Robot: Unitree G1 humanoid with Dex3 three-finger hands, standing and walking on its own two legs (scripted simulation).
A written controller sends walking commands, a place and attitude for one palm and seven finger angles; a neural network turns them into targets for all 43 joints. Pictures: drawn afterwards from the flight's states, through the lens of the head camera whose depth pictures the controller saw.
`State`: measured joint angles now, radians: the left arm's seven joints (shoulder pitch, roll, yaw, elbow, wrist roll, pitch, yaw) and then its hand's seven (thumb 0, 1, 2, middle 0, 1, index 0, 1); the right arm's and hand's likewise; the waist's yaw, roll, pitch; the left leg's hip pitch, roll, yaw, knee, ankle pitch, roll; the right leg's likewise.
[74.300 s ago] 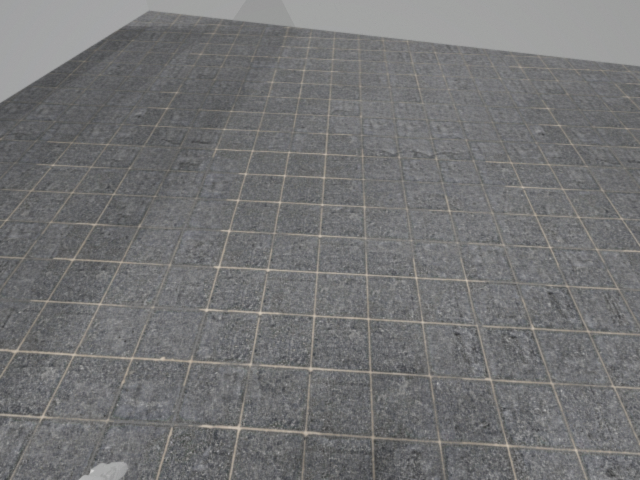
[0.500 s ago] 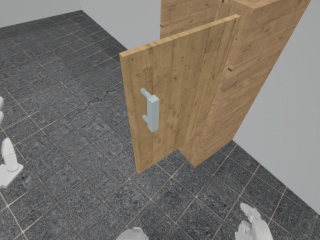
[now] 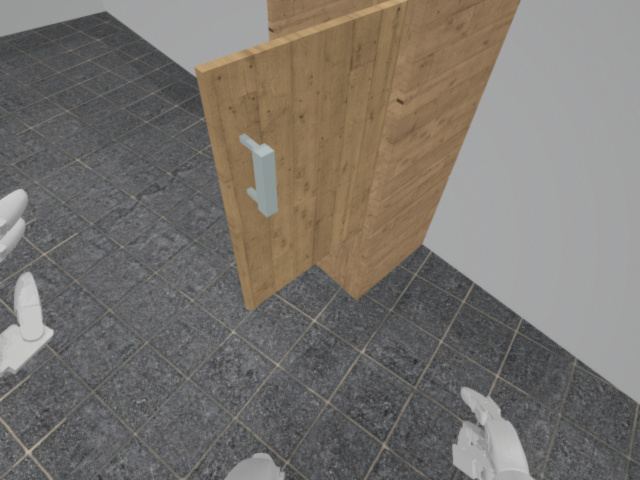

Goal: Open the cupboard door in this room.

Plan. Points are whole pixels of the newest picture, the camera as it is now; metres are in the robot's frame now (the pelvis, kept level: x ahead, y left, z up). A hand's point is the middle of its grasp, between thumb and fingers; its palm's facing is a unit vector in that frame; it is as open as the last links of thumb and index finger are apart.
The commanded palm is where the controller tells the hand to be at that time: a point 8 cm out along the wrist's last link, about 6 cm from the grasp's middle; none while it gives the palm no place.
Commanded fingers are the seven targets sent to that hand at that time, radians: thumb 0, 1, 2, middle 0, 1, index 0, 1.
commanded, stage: stop stepping back and stand still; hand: left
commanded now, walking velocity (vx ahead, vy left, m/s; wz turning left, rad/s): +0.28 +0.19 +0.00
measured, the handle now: (257, 175) +0.53 +0.14 +0.06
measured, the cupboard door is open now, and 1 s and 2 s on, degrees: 89 89 89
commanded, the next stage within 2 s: let the arm hang, fingers relaxed in 0.98 s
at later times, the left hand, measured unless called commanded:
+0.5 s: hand out of the picture +0.09 +0.28 +0.17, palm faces +0.50 -0.75 -0.43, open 7.5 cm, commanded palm +0.05 +0.31 +0.18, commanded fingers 0.00 0.90 0.90 -0.20 -0.30 -0.20 -0.30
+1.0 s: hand out of the picture +0.10 +0.27 +0.16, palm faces +0.47 -0.74 -0.49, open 7.5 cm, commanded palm +0.04 +0.30 +0.18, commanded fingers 0.00 0.90 0.90 -0.20 -0.30 -0.20 -0.30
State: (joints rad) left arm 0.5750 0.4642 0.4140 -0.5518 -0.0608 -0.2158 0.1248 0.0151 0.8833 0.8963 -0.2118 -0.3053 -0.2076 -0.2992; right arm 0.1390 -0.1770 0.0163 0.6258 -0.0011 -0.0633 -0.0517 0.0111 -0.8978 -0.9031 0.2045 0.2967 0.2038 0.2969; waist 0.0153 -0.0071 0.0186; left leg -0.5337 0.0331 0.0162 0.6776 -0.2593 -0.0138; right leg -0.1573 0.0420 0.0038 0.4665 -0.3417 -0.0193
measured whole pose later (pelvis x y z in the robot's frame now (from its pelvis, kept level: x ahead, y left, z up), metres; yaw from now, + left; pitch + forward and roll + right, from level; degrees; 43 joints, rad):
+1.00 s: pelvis -0.08 -0.01 +0.01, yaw +3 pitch -1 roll +2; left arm 0.54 0.37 0.39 -0.38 -0.03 -0.21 0.15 0.02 0.88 0.90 -0.21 -0.31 -0.21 -0.30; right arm 0.25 -0.24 -0.02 0.68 0.00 -0.12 -0.08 0.01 -0.90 -0.90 0.20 0.30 0.20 0.30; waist 0.00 0.00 0.02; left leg -0.34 0.02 0.05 0.66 -0.28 0.01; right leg -0.19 0.01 -0.07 0.48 -0.27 -0.07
